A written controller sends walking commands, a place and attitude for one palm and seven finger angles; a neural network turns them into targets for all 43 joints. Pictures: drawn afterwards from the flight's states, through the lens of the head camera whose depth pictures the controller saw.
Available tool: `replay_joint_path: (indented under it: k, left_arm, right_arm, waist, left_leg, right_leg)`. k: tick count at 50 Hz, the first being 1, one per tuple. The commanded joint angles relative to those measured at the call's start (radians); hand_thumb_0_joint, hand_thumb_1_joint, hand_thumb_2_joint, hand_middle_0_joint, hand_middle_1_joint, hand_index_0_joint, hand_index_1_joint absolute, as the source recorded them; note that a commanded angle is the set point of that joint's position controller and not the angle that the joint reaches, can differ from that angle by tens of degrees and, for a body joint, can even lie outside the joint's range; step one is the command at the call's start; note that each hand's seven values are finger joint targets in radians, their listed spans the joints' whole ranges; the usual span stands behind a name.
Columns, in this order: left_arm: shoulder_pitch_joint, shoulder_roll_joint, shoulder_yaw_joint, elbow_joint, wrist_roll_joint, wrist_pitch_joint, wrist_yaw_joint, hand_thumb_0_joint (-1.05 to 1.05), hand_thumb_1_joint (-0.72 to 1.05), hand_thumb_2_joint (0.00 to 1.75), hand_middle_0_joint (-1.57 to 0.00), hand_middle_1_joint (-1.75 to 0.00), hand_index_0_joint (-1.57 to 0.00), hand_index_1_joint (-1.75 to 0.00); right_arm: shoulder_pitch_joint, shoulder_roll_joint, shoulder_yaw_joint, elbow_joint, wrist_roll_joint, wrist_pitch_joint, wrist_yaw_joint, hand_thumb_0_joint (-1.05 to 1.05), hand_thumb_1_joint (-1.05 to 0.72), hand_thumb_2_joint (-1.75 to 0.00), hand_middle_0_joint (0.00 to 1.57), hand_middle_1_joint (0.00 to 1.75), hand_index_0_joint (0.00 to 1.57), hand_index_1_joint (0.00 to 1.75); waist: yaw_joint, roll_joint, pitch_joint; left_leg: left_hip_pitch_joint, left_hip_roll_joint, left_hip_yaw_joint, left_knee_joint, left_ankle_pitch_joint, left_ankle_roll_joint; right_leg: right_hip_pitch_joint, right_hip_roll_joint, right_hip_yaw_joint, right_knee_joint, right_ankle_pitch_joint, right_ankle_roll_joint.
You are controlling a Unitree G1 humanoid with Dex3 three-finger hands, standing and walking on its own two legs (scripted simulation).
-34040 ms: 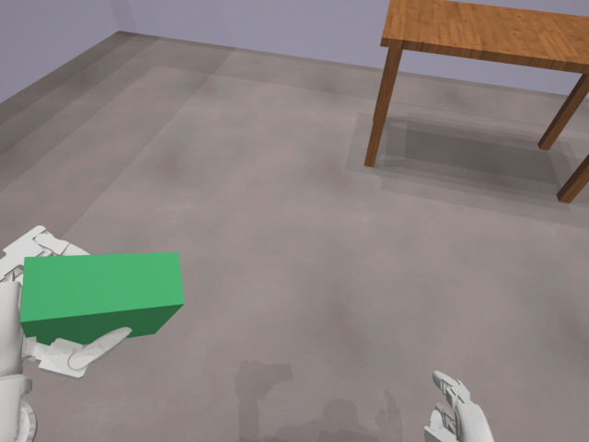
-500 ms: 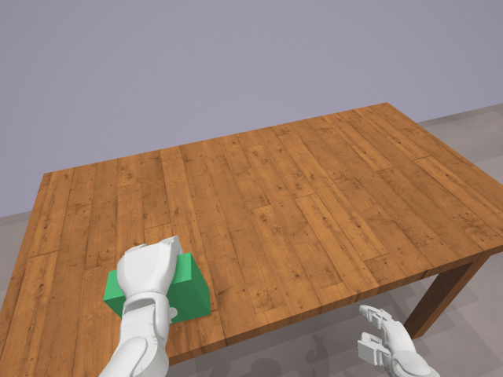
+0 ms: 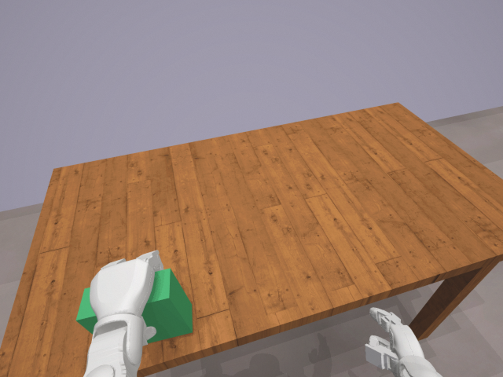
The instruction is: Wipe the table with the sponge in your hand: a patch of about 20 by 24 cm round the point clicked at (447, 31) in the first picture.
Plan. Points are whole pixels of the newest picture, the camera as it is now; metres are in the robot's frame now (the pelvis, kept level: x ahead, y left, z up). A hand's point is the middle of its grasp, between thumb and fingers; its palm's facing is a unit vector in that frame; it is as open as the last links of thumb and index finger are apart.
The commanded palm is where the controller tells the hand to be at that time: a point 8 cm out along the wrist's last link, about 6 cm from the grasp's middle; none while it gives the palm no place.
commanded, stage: wipe forward along the middle lane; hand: left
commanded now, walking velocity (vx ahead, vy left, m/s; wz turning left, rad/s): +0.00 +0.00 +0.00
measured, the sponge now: (145, 317) +0.21 +0.23 -0.03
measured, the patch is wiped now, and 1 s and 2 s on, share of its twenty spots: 1.00 1.00 1.00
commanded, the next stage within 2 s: slide back across to the first lane in 1.60 s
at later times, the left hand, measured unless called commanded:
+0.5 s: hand (142, 285) +0.25 +0.24 +0.01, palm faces -0.03 -0.09 -1.00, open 9.8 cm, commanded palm +0.23 +0.24 +0.04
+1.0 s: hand (137, 257) +0.30 +0.27 +0.01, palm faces -0.08 -0.03 -1.00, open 9.8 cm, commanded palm +0.28 +0.27 +0.04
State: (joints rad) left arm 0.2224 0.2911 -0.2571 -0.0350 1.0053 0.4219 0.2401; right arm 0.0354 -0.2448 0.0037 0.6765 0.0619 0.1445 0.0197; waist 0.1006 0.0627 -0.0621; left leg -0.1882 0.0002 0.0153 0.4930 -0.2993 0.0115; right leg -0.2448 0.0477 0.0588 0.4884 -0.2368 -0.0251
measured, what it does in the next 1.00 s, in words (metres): stands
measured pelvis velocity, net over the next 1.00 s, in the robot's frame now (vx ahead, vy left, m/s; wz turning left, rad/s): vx -0.02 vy -0.03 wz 0.04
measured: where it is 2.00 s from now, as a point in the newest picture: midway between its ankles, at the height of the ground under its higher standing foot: outside the picture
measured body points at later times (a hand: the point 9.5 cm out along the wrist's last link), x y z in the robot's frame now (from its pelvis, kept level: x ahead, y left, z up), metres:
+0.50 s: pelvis -0.02 -0.01 +0.00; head -0.03 -0.04 +0.45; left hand +0.24 +0.24 +0.06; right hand +0.22 -0.21 -0.09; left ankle -0.02 +0.11 -0.74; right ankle +0.01 -0.11 -0.74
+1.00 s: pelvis -0.02 -0.03 -0.01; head +0.00 -0.05 +0.44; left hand +0.30 +0.26 +0.07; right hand +0.15 -0.28 -0.13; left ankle -0.02 +0.11 -0.74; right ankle +0.01 -0.11 -0.74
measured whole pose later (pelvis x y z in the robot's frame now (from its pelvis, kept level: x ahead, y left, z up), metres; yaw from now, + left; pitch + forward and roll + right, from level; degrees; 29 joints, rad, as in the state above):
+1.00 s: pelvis -0.02 -0.03 -0.01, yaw +2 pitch +7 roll +1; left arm -0.31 0.40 -0.07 0.60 1.01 0.24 0.21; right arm 0.15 -0.28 0.00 0.69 0.07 0.11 -0.09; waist 0.03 0.05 -0.11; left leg -0.45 0.01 -0.03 0.60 -0.29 0.00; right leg -0.49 0.06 0.01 0.60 -0.23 -0.06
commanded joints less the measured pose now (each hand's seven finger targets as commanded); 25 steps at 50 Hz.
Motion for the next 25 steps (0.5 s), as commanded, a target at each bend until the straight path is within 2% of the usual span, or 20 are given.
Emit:
replay_joint_path:
  k: [1, 3, 4, 5, 7, 8, 9, 11, 12, 13, 14, 16, 17, 18, 19, 20, 22, 23, 24, 25]
  left_arm:
    - [-0.114, 0.073, 0.045, -0.072, 0.016, 0.025, 0.005, 0.00, 0.10, 1.30, -1.20, -1.60, -1.20, -1.60]
    - [-0.174, 0.120, 0.088, -0.046, 0.022, 0.031, 0.012, 0.00, 0.10, 1.30, -1.20, -1.60, -1.20, -1.60]
    - [-0.210, 0.103, 0.077, -0.037, 0.027, 0.035, 0.014, 0.00, 0.10, 1.30, -1.20, -1.60, -1.20, -1.60]
    - [-0.218, 0.096, 0.072, -0.002, 0.030, 0.036, 0.016, 0.00, 0.10, 1.30, -1.20, -1.60, -1.20, -1.60]
    - [-0.244, 0.086, 0.063, 0.032, 0.036, 0.035, 0.019, 0.00, 0.10, 1.30, -1.20, -1.60, -1.20, -1.60]
    - [-0.274, 0.130, 0.108, 0.027, 0.037, 0.033, 0.024, 0.00, 0.10, 1.30, -1.20, -1.60, -1.20, -1.60]
    - [-0.302, 0.104, 0.082, 0.034, 0.039, 0.035, 0.024, 0.00, 0.10, 1.30, -1.20, -1.60, -1.20, -1.60]
    - [-0.337, 0.094, 0.078, 0.085, 0.046, 0.029, 0.028, 0.00, 0.10, 1.30, -1.20, -1.60, -1.20, -1.60]
    - [-0.330, 0.098, 0.084, 0.107, 0.046, 0.025, 0.029, 0.00, 0.10, 1.30, -1.20, -1.60, -1.20, -1.60]
    - [-0.339, 0.134, 0.122, 0.112, 0.046, 0.023, 0.031, 0.00, 0.10, 1.30, -1.20, -1.60, -1.20, -1.60]
    - [-0.352, 0.096, 0.088, 0.132, 0.047, 0.027, 0.028, 0.00, 0.10, 1.30, -1.20, -1.60, -1.20, -1.60]
    - [-0.376, 0.085, 0.076, 0.177, 0.042, 0.027, 0.022, 0.00, 0.10, 1.30, -1.20, -1.60, -1.20, -1.60]
    - [-0.387, 0.107, 0.096, 0.195, 0.041, 0.024, 0.021, 0.00, 0.10, 1.30, -1.20, -1.60, -1.20, -1.60]
    - [-0.399, 0.161, 0.147, 0.206, 0.040, 0.022, 0.022, 0.00, 0.10, 1.30, -1.20, -1.60, -1.20, -1.60]
    - [-0.416, 0.127, 0.116, 0.219, 0.039, 0.023, 0.016, 0.00, 0.10, 1.30, -1.20, -1.60, -1.20, -1.60]
    - [-0.431, 0.135, 0.122, 0.252, 0.038, 0.021, 0.014, 0.00, 0.10, 1.30, -1.20, -1.60, -1.20, -1.60]
    - [-0.472, 0.140, 0.118, 0.289, 0.045, 0.011, 0.009, 0.00, 0.10, 1.30, -1.20, -1.60, -1.20, -1.60]
    - [-0.504, 0.186, 0.155, 0.297, 0.048, 0.007, 0.009, 0.00, 0.10, 1.30, -1.20, -1.60, -1.20, -1.60]
    - [-0.545, 0.156, 0.121, 0.313, 0.054, 0.005, 0.003, 0.00, 0.10, 1.30, -1.20, -1.60, -1.20, -1.60]
    - [-0.574, 0.160, 0.121, 0.348, 0.058, -0.001, 0.001, 0.00, 0.10, 1.30, -1.20, -1.60, -1.20, -1.60]
  right_arm:
    - [-0.259, -0.092, -0.031, -0.199, 0.002, -0.074, -0.004, 0.00, -0.90, -0.90, 0.20, 0.30, 0.20, 0.30]
    - [-0.254, -0.101, -0.029, -0.189, 0.001, -0.073, -0.013, 0.00, -0.90, -0.90, 0.20, 0.30, 0.20, 0.30]
    - [-0.250, -0.096, -0.030, -0.189, 0.004, -0.071, -0.017, 0.00, -0.90, -0.90, 0.20, 0.30, 0.20, 0.30]
    - [-0.256, -0.094, -0.028, -0.185, 0.006, -0.075, -0.021, 0.00, -0.90, -0.90, 0.20, 0.30, 0.20, 0.30]
    - [-0.245, -0.095, -0.028, -0.178, 0.005, -0.077, -0.026, 0.00, -0.90, -0.90, 0.20, 0.30, 0.20, 0.30]
    - [-0.240, -0.103, -0.030, -0.175, 0.003, -0.077, -0.031, 0.00, -0.90, -0.90, 0.20, 0.30, 0.20, 0.30]
    - [-0.240, -0.096, -0.026, -0.182, 0.004, -0.075, -0.037, 0.00, -0.90, -0.90, 0.20, 0.30, 0.20, 0.30]
    - [-0.235, -0.098, -0.025, -0.169, 0.002, -0.078, -0.044, 0.00, -0.90, -0.90, 0.20, 0.30, 0.20, 0.30]
    - [-0.231, -0.098, -0.027, -0.167, 0.002, -0.080, -0.046, 0.00, -0.90, -0.90, 0.20, 0.30, 0.20, 0.30]
    - [-0.224, -0.107, -0.027, -0.165, -0.001, -0.081, -0.050, 0.00, -0.90, -0.90, 0.20, 0.30, 0.20, 0.30]
    - [-0.221, -0.100, -0.025, -0.169, 0.001, -0.079, -0.051, 0.00, -0.90, -0.90, 0.20, 0.30, 0.20, 0.30]
    - [-0.218, -0.104, -0.024, -0.163, 0.002, -0.080, -0.055, 0.00, -0.90, -0.90, 0.20, 0.30, 0.20, 0.30]
    - [-0.212, -0.107, -0.025, -0.159, 0.001, -0.079, -0.060, 0.00, -0.90, -0.90, 0.20, 0.30, 0.20, 0.30]
    - [-0.207, -0.117, -0.025, -0.156, -0.001, -0.079, -0.065, 0.00, -0.90, -0.90, 0.20, 0.30, 0.20, 0.30]
    - [-0.207, -0.109, -0.021, -0.164, 0.001, -0.076, -0.069, 0.00, -0.90, -0.90, 0.20, 0.30, 0.20, 0.30]
    - [-0.205, -0.109, -0.020, -0.158, 0.003, -0.077, -0.073, 0.00, -0.90, -0.90, 0.20, 0.30, 0.20, 0.30]
    - [-0.196, -0.112, -0.018, -0.154, 0.000, -0.078, -0.079, 0.00, -0.90, -0.90, 0.20, 0.30, 0.20, 0.30]
    - [-0.187, -0.121, -0.019, -0.147, -0.002, -0.076, -0.083, 0.00, -0.90, -0.90, 0.20, 0.30, 0.20, 0.30]
    - [-0.181, -0.114, -0.016, -0.154, 0.000, -0.075, -0.087, 0.00, -0.90, -0.90, 0.20, 0.30, 0.20, 0.30]
    - [-0.175, -0.114, -0.016, -0.148, 0.000, -0.077, -0.091, 0.00, -0.90, -0.90, 0.20, 0.30, 0.20, 0.30]
  waist:
    - [0.020, -0.108, -0.082]
    - [0.019, -0.090, -0.067]
    - [0.015, -0.105, -0.094]
    - [0.017, -0.113, -0.075]
    - [0.016, -0.104, -0.088]
    - [0.018, -0.091, -0.107]
    - [0.013, -0.085, -0.129]
    - [0.008, -0.107, -0.127]
    - [0.010, -0.113, -0.121]
    - [0.012, -0.112, -0.131]
    - [0.005, -0.122, -0.137]
    - [-0.003, -0.133, -0.116]
    - [-0.003, -0.149, -0.123]
    - [0.000, -0.149, -0.125]
    - [-0.007, -0.147, -0.130]
    - [-0.010, -0.160, -0.106]
    - [-0.016, -0.140, -0.087]
    - [-0.017, -0.127, -0.090]
    - [-0.029, -0.133, -0.101]
    - [-0.035, -0.149, -0.077]
  left_leg:
    - [-0.017, -0.026, -0.065, -0.059, 0.198, 0.024]
    - [-0.024, -0.024, -0.071, -0.070, 0.166, 0.022]
    - [-0.029, -0.026, -0.066, -0.068, 0.162, 0.026]
    - [-0.031, -0.027, -0.065, -0.064, 0.162, 0.024]
    - [-0.035, -0.028, -0.066, -0.061, 0.163, 0.021]
    - [-0.034, -0.028, -0.068, -0.066, 0.148, 0.021]
    - [-0.043, -0.032, -0.061, -0.065, 0.140, 0.024]
    - [-0.051, -0.036, -0.061, -0.056, 0.139, 0.020]
    - [-0.055, -0.036, -0.060, -0.052, 0.141, 0.019]
    - [-0.057, -0.036, -0.064, -0.055, 0.133, 0.018]
    - [-0.067, -0.038, -0.056, -0.052, 0.134, 0.020]
    - [-0.075, -0.041, -0.054, -0.044, 0.118, 0.018]
    - [-0.080, -0.043, -0.052, -0.039, 0.115, 0.019]
    - [-0.086, -0.045, -0.056, -0.040, 0.101, 0.018]
    - [-0.098, -0.048, -0.046, -0.041, 0.090, 0.021]
    - [-0.103, -0.049, -0.046, -0.037, 0.076, 0.020]
    - [-0.113, -0.052, -0.044, -0.033, 0.058, 0.018]
    - [-0.114, -0.052, -0.047, -0.034, 0.040, 0.018]
    - [-0.126, -0.055, -0.038, -0.029, 0.031, 0.022]
    - [-0.135, -0.056, -0.037, -0.024, 0.013, 0.021]
  right_leg:
    - [0.041, 0.003, 0.054, -0.078, 0.113, -0.065]
    - [0.022, 0.009, 0.060, -0.084, 0.066, -0.069]
    - [0.029, 0.007, 0.040, -0.074, 0.061, -0.066]
    - [0.015, 0.007, 0.039, -0.073, 0.061, -0.067]
    - [0.011, 0.007, 0.032, -0.062, 0.074, -0.068]
    - [0.017, 0.011, 0.046, -0.065, 0.059, -0.071]
    - [0.028, 0.006, 0.032, -0.057, 0.056, -0.067]
    - [0.013, 0.005, 0.034, -0.055, 0.062, -0.067]
    - [0.008, 0.005, 0.034, -0.054, 0.071, -0.068]
    - [0.011, 0.007, 0.047, -0.058, 0.060, -0.070]
    - [0.014, 0.003, 0.033, -0.052, 0.069, -0.065]
    - [-0.009, -0.001, 0.038, -0.060, 0.060, -0.063]
    - [-0.006, -0.003, 0.042, -0.063, 0.062, -0.060]
    - [-0.005, 0.000, 0.060, -0.070, 0.044, -0.064]
    - [0.002, -0.007, 0.045, -0.068, 0.035, -0.057]
    - [-0.019, -0.006, 0.048, -0.076, 0.011, -0.056]
    - [-0.044, -0.009, 0.052, -0.083, -0.014, -0.055]
    - [-0.053, -0.007, 0.066, -0.091, -0.046, -0.059]
    - [-0.052, -0.011, 0.048, -0.084, -0.053, -0.053]
    - [-0.078, -0.011, 0.050, -0.091, -0.079, -0.050]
